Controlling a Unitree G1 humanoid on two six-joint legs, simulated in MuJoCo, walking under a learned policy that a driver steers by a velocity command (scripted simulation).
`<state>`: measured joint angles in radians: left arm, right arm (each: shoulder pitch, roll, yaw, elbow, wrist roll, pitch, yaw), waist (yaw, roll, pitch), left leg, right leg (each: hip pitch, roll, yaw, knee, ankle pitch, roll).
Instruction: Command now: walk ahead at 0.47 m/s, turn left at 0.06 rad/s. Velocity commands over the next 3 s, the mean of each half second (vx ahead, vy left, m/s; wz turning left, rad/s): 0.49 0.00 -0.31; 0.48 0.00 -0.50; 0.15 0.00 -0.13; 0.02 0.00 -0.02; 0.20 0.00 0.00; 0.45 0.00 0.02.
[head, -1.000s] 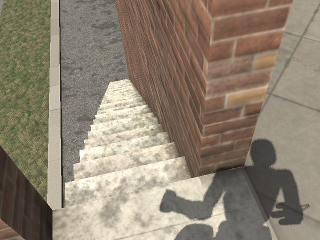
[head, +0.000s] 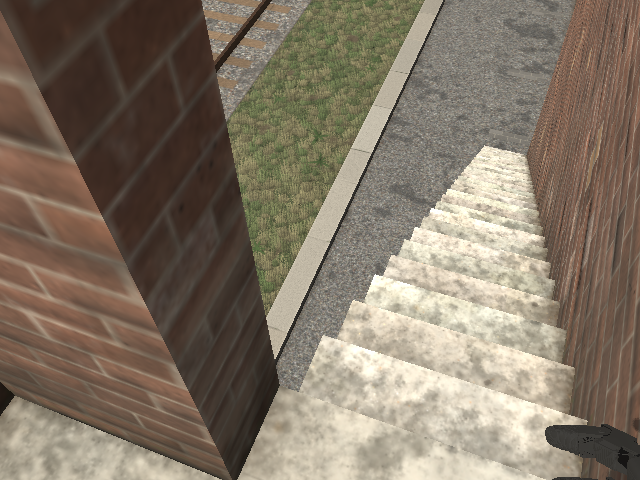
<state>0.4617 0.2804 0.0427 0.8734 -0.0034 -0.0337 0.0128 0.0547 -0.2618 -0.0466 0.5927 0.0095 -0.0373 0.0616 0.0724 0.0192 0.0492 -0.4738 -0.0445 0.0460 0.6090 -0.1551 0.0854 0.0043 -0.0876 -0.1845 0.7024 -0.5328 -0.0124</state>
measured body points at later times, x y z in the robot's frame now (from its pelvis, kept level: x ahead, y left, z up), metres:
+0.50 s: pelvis +0.23 -0.05 -0.01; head +0.27 -0.07 +0.44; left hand +0.44 +0.17 -0.11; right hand +0.21 -0.33 -0.14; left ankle +0.10 +0.09 -0.70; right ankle +0.31 -0.15 -0.72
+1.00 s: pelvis +0.45 -0.06 -0.01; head +0.43 -0.08 +0.44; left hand +0.65 +0.15 -0.10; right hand +0.47 -0.38 -0.09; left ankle +0.55 +0.04 -0.69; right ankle +0.31 -0.15 -0.71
